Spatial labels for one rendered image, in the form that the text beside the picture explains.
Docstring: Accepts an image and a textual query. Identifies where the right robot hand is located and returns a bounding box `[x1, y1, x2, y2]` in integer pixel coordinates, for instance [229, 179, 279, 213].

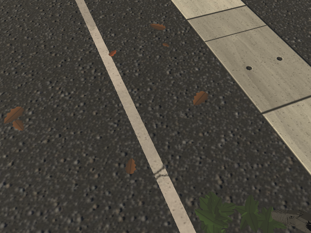
[271, 210, 311, 233]

